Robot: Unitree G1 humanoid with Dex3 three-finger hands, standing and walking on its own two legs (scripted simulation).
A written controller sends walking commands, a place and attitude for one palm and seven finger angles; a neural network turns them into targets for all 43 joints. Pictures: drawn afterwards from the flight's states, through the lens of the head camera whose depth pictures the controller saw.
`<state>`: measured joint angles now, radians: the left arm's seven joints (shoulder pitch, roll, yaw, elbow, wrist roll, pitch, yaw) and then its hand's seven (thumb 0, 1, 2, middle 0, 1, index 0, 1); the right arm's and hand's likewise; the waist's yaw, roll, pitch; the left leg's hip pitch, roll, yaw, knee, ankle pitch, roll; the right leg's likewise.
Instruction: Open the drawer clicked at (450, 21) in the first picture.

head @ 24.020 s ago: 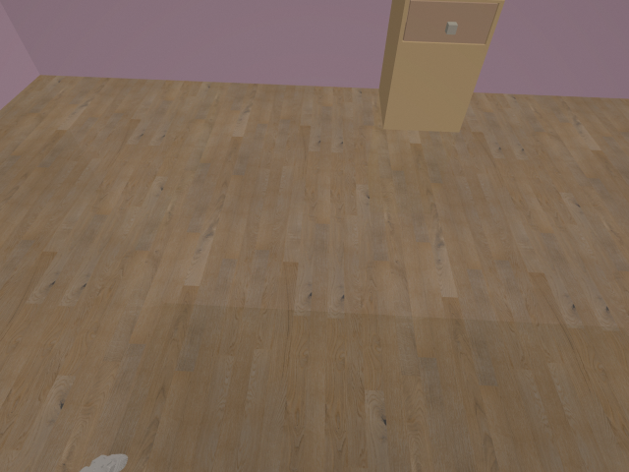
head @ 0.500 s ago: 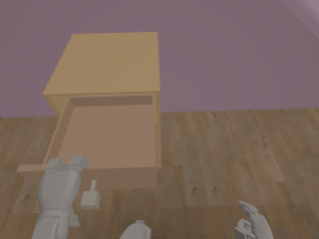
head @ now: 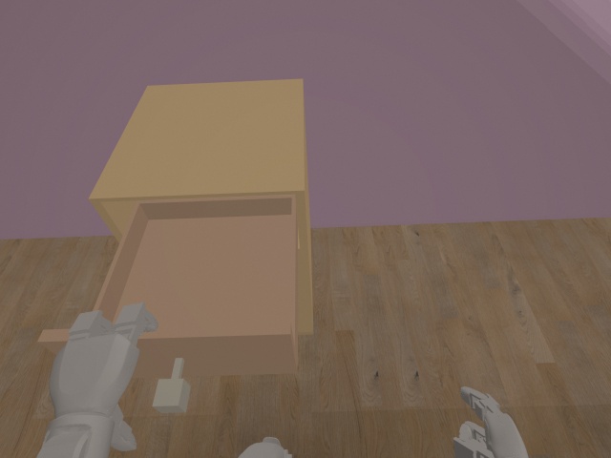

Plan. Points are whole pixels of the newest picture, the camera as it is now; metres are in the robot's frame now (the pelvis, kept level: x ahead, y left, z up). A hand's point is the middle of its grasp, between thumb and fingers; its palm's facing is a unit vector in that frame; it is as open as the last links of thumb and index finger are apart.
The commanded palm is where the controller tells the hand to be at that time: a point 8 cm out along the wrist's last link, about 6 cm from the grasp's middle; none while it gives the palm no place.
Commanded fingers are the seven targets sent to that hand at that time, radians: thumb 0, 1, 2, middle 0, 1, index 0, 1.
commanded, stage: lift the hand off the handle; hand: left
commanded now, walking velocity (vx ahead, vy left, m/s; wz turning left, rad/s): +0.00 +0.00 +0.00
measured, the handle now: (175, 383) +0.25 +0.25 -0.14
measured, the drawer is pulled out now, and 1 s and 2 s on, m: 0.30 0.30 0.30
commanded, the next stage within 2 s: draw the hand back to the body in 0.16 s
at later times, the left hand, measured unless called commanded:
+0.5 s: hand (102, 366) +0.21 +0.27 +0.04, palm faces +0.04 -0.05 -1.00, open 13.8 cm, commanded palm +0.19 +0.26 +0.10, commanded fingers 0.00 -0.50 0.30 -0.30 -1.20 -0.30 -1.20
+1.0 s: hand (94, 352) +0.20 +0.24 +0.11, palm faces +0.32 -0.76 -0.56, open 13.6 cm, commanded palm +0.16 +0.27 +0.16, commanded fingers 0.00 -0.22 0.42 -0.28 -1.02 -0.28 -1.02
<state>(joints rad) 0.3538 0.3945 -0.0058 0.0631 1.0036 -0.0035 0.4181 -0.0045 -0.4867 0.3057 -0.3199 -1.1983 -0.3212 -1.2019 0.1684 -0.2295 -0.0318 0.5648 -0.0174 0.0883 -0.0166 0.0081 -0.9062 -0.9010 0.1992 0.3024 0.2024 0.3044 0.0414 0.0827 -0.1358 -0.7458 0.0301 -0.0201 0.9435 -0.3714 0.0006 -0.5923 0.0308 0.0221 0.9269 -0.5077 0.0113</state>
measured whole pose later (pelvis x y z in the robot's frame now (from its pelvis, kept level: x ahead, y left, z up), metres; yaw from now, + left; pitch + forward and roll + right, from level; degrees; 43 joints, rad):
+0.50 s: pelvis +0.01 -0.01 +0.01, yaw +0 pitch +9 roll -1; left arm 0.41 0.44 0.06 -0.03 0.96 -0.03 0.38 0.00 -0.49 0.31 -0.32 -1.20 -0.32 -1.20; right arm 0.16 -0.23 -0.04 0.57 -0.01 0.09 -0.01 0.01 -0.91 -0.90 0.20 0.30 0.20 0.30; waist 0.05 0.09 -0.13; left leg -0.69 0.03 -0.02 0.90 -0.37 -0.01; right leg -0.53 0.03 0.02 0.88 -0.50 0.00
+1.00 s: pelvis +0.02 +0.00 +0.03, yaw +1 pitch +1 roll -1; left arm 0.53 0.30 0.14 -0.30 0.14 -0.02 0.19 -0.01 -0.44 0.33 -0.31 -1.17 -0.32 -1.17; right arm 0.21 -0.22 0.02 0.51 0.03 -0.03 -0.08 0.01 -0.91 -0.90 0.20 0.30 0.20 0.30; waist 0.05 0.09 -0.04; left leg -0.42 0.00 -0.01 0.71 -0.31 0.01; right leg -0.26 0.00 0.03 0.68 -0.44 0.02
